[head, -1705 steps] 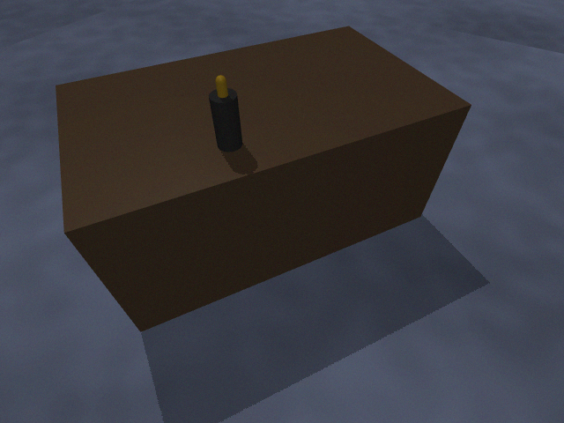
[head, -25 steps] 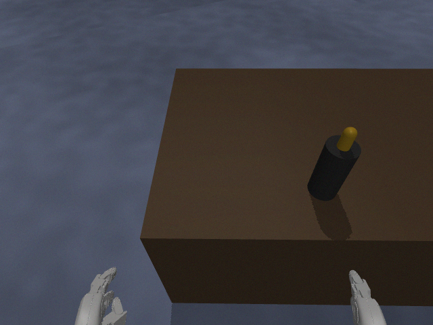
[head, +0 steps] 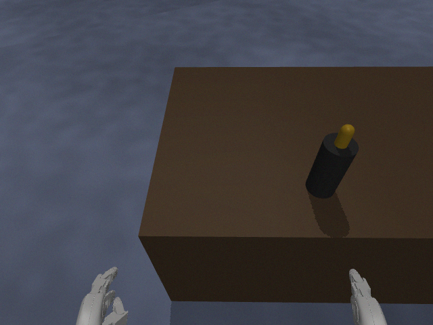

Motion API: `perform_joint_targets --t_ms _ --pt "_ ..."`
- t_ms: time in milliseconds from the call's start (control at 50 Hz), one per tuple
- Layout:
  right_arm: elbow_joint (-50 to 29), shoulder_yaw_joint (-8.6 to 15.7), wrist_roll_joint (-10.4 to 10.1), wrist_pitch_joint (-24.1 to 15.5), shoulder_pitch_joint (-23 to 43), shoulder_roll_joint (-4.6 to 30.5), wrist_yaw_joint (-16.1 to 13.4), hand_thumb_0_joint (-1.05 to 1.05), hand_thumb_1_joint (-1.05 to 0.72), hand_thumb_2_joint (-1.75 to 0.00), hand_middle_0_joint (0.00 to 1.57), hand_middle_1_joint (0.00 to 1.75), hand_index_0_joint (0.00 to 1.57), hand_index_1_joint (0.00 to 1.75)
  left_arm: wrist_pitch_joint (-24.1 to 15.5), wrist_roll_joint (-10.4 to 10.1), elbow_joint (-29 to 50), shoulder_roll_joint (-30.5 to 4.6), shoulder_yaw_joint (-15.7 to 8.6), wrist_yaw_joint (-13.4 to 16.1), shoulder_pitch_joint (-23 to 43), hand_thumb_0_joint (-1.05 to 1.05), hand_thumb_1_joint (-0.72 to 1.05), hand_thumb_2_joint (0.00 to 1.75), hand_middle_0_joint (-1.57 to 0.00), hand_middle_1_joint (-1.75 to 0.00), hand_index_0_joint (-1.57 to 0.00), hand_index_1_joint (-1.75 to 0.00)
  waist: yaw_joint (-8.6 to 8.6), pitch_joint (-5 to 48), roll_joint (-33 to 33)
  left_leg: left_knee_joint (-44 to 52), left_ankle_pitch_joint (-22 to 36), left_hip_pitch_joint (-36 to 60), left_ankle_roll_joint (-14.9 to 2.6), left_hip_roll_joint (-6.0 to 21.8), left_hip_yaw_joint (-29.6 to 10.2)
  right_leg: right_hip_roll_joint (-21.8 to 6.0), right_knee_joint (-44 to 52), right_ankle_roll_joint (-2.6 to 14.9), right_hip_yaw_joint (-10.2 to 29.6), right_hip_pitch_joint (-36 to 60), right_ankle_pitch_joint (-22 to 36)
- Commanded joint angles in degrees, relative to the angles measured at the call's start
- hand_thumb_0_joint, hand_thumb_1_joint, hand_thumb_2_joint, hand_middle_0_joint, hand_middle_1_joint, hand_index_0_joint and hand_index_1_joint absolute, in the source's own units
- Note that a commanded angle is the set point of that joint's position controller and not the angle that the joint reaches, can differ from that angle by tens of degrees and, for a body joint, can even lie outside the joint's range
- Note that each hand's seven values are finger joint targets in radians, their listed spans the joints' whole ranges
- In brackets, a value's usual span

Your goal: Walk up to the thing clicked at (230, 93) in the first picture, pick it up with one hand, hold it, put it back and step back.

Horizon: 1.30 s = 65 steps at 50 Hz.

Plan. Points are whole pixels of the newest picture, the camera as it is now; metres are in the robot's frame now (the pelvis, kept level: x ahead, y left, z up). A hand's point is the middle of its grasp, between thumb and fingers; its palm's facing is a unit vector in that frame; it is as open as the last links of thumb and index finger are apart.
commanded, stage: home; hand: right
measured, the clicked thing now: (332, 160) +0.51 -0.26 -0.01
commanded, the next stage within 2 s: stand in 0.64 s
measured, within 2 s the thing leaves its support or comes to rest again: neither
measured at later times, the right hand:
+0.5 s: hand out of the picture +0.15 -0.22 -0.11, palm faces -0.06 +0.93 -0.35, open 17.4 cm
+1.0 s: hand out of the picture +0.07 -0.26 -0.11, palm faces -0.05 +0.94 -0.35, open 14.0 cm
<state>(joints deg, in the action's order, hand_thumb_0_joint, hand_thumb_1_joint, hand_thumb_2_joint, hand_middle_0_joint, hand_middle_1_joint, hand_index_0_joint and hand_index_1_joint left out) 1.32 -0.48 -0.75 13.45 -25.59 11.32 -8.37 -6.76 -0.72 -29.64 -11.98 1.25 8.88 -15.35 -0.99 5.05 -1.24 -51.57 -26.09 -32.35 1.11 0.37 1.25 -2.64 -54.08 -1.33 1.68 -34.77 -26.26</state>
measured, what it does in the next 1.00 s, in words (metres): rises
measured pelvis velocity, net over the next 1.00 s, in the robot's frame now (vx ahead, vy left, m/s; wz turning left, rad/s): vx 0.01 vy -0.01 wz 0.02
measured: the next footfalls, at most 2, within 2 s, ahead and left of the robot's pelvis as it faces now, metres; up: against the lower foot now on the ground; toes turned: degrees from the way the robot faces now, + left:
none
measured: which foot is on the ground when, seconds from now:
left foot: down 0.00-1.00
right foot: down 0.00-1.00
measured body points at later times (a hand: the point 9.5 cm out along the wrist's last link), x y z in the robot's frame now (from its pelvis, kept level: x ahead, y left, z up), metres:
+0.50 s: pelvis +0.01 +0.00 +0.01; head +0.03 -0.01 +0.46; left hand +0.14 +0.27 -0.09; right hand +0.15 -0.27 -0.08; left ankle +0.00 +0.13 -0.69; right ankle +0.01 -0.13 -0.69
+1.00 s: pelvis +0.01 -0.01 +0.05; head +0.00 -0.01 +0.50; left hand +0.07 +0.28 -0.08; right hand +0.07 -0.31 -0.08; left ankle +0.00 +0.13 -0.69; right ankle +0.01 -0.13 -0.69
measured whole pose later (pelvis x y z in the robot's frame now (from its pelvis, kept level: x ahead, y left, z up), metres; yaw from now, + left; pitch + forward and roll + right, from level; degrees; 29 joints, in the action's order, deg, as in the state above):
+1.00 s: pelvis +0.01 -0.01 +0.05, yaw +1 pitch -3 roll +0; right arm 61.7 -0.2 1.6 -1.1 -10.7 19.1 -1.3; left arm 0.0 1.0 -62.8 -17.9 -0.6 0.0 -8.8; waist 0.0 -2.4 0.3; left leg -25.8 -14.4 -8.3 2.3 2.4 -1.3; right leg -0.5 -25.9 0.0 -1.7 -8.7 -14.0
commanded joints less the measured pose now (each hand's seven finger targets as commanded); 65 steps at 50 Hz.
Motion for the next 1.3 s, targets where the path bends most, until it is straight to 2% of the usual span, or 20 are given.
perform_joint_targets --t_ms 0,260,280,300,320,340,400,460,480,540,600,720,760,780,880,940,1080,1100,1180,1280 --pt "-10.73 2.88 0.41 -2.61 1.43 5.3 -0.45 0.0 0.51 -0.07 0.05 0.06 0.05 0.06 -3.45 0.24 9.16 -6.86 -3.19 1.13 4.0 0.0 0.9 0.9 -0.2 -0.3 -0.2 -0.3 -0.27 6.08 0.84 9.02 9.06 1.94 -0.71 -1.43 1.98 1.73 8.69 1.61 -2.21 4.95 9.21" --pt "-10.66 2.47 0.56 -1.79 0.79 4.85 -0.42 0.0 0.52 -0.07 0.05 0.06 0.05 0.06 -3.36 0.31 8.57 -6.9 -3.31 1.03 3.21 0.0 0.9 0.9 -0.2 -0.3 -0.2 -0.3 -0.3 7.25 0.17 7.31 15.22 3.01 -0.7 -1.53 2.52 1.4 8.16 1.25 -1.85 6.5 15.91" --pt "-11.03 3.55 0.56 -1.77 0.88 5.95 -0.5 0.0 0.54 -0.06 0.05 0.05 0.05 0.05 -3.21 0.35 8.49 -6.89 -3.38 1.07 3.3 0.0 0.9 0.9 -0.2 -0.3 -0.2 -0.3 -0.06 7.09 -0.74 7.85 14.24 3.1 -0.76 -1.4 2.19 1.57 8.01 1.25 -2.06 6.2 14.6" --pt "9.07 5.61 7.43 -8.35 8.09 16.08 2.61 0.0 0.54 -0.06 0.05 0.05 0.05 0.05 0.16 7.59 -3.95 -16.34 -4.76 -2.34 6.72 0.0 0.9 0.9 -0.2 -0.3 -0.2 -0.3 1.78 -0.3 3.76 10.15 13.2 8.0 -4.49 3.07 -4.99 -0.84 9.71 4.6 0.86 8.52 16.88" --pt "14.12 6.33 7.23 -11.15 7.33 16.55 3.96 0.0 0.51 -0.07 0.06 0.06 0.06 0.06 1.21 7.59 -4.62 -16.58 -5.97 -4.22 5.42 0.0 0.9 0.9 -0.2 -0.3 -0.2 -0.3 0.84 1.58 3.97 9.8 15.5 8.13 -5.92 3.94 -6.54 -0.99 9.28 5.37 0.31 10.09 17.93" --pt "16.29 5.97 6.94 -12.89 6.82 16.29 4.74 0.0 0.55 -0.05 0.05 0.05 0.05 0.05 2.04 7.0 -4.96 -15.4 -6.1 -5.03 5.65 0.0 0.9 0.9 -0.2 -0.3 -0.2 -0.3 0.7 0.79 4.38 10.96 14.37 7.04 -5.93 3.87 -6.71 -0.81 9.68 5.73 0.98 10.24 15.74" --pt "22.9 5.11 4.53 -15.29 9.18 16.54 6.51 0.0 0.57 -0.04 0.05 0.05 0.05 0.05 2.98 4.11 -7.21 -14.92 -5.2 -7.18 6.07 0.0 0.9 0.9 -0.2 -0.3 -0.2 -0.3 0.17 1.02 4.07 12.64 14.57 9.17 -5.45 4.63 -8.2 -0.07 12.16 5.3 1.04 12.12 12.27" --pt "28.63 4.93 3.56 -15.54 12.21 16.02 7.06 0.0 0.56 -0.05 0.05 0.05 0.05 0.05 3.42 3.81 -10.67 -15.85 -5.61 -8.09 5.98 0.0 0.9 0.9 -0.2 -0.3 -0.2 -0.3 0.39 -0.32 0.65 13.78 10.26 9.33 -4.59 3.88 -7.12 -0.27 16.3 5.21 2.56 13.14 9.78" --pt "30.77 4.71 3.78 -15.8 11.82 16.27 7.02 0.0 0.57 -0.04 0.05 0.05 0.05 0.05 3.53 3.7 -11.62 -15.81 -5.67 -8.28 7.24 0.0 0.9 0.9 -0.2 -0.3 -0.2 -0.3 1.04 -0.69 0.68 14.61 12.36 10.81 -4.67 3.87 -6.95 -0.21 16.12 5.14 2.51 13.05 11.7" --pt "36.21 4.93 3.67 -16.25 12.54 17.31 6.97 0.0 0.59 -0.03 0.05 0.05 0.05 0.05 3.77 3.34 -14.6 -16.18 -5.72 -8.33 6.39 0.0 0.9 0.9 -0.2 -0.3 -0.2 -0.3 0.65 -0.53 1.11 16.16 16.0 13.23 -4.7 4.35 -7.38 -0.58 17.76 5.21 2.33 15.29 14.85" --pt "40.93 4.73 3.18 -16.39 12.82 17.46 6.71 0.0 0.55 -0.05 0.05 0.05 0.05 0.05 3.83 2.91 -17.8 -16.96 -5.76 -8.08 5.71 0.0 0.9 0.9 -0.2 -0.3 -0.2 -0.3 0.64 1.6 -0.49 15.1 23.21 17.05 -4.27 4.03 -5.87 -2.4 20.05 5.46 3.63 19.51 23.77" --pt "49.17 3.81 2.54 -15.91 13.92 18.08 6.39 0.0 0.54 -0.06 0.05 0.05 0.05 0.05 4.92 2.23 -23.6 -18.09 -5.26 -7.7 6.15 0.0 0.9 0.9 -0.2 -0.3 -0.2 -0.3 0.98 -2.31 -0.96 20.92 23.28 20.66 -3.43 4.6 -5.9 -3.31 26.76 4.99 4.16 21.6 23.53" --pt "51.49 3.28 2.5 -15.6 13.45 17.76 6.36 0.0 0.38 -0.22 0.2 0.21 0.2 0.21 5.0 2.08 -25.23 -18.7 -5.05 -7.73 7.24 0.0 0.9 0.9 -0.2 -0.3 -0.2 -0.3 1.91 -3.35 -2.21 22.95 22.08 22.1 -2.8 4.43 -5.29 -4.08 29.56 4.83 5.29 22.37 22.79" --pt "52.51 3.24 2.46 -15.63 13.38 18.11 6.37 0.0 0.3 -0.3 0.2 0.29 0.2 0.29 5.07 2.0 -25.76 -18.63 -4.94 -7.69 7.23 0.0 0.9 0.9 -0.2 -0.3 -0.2 -0.3 1.82 -3.18 -0.98 24.1 23.01 22.9 -2.77 4.78 -5.51 -3.7 30.16 4.53 4.6 23.11 23.0" --pt "56.02 2.82 2.18 -15.85 15.7 18.97 6.37 0.0 -0.1 -0.7 0.2 0.3 0.2 0.3 5.22 1.65 -28.96 -18.43 -4.67 -7.7 7.46 0.0 0.9 0.9 -0.2 -0.3 -0.2 -0.3 0.98 -4.06 1.53 28.51 25.19 23.99 -2.51 5.95 -6.42 -3.13 32.09 3.46 2.79 26.68 23.7" --pt "57.69 2.52 2.11 -15.64 16.32 18.54 6.41 0.0 -0.34 -0.9 0.2 0.3 0.2 0.3 5.2 1.74 -30.4 -18.46 -4.61 -7.74 8.76 0.0 0.9 0.9 -0.2 -0.3 -0.2 -0.3 1.01 -5.29 0.98 30.54 22.73 23.13 -2.1 5.96 -6.19 -3.52 34.02 3.3 2.88 27.97 21.78" --pt "60.36 2.69 2.35 -15.17 17.41 18.81 6.8 0.0 -0.9 -0.9 0.2 0.3 0.2 0.3 5.56 1.95 -32.88 -18.7 -4.74 -8.25 9.91 0.0 0.9 0.9 -0.2 -0.3 -0.2 -0.3 0.92 -8.9 2.11 34.33 11.28 22.18 -2.06 5.71 -6.57 -2.94 38.37 2.79 2.89 24.94 9.76" --pt "60.46 2.75 2.34 -15.08 17.64 19.3 6.94 0.0 -0.9 -0.9 0.2 0.3 0.2 0.3 5.52 2.04 -33.04 -18.67 -4.71 -8.31 10.17 0.0 0.9 0.9 -0.2 -0.3 -0.2 -0.3 0.86 -9.69 2.21 34.7 9.66 21.2 -2.05 5.42 -6.67 -2.83 38.69 2.61 2.91 24.72 8.29" --pt "60.74 2.8 2.27 -15.38 18.0 18.78 6.98 0.0 -0.9 -0.9 0.2 0.3 0.2 0.3 5.02 1.82 -33.47 -18.33 -4.57 -8.29 10.75 0.0 0.9 0.9 -0.2 -0.3 -0.2 -0.3 0.8 -6.39 1.12 34.31 17.16 23.5 -2.16 6.26 -6.51 -3.73 38.52 2.54 3.26 27.62 15.26" --pt "61.34 2.62 2.17 -15.42 18.3 19.23 6.98 0.0 -0.9 -0.9 0.2 0.3 0.2 0.3 5.03 1.69 -34.23 -18.34 -4.34 -8.31 11.15 0.0 0.9 0.9 -0.2 -0.3 -0.2 -0.3 0.73 -6.2 1.18 35.16 17.13 23.53 -2.17 6.6 -6.61 -3.89 38.31 2.18 2.84 28.61 16.83"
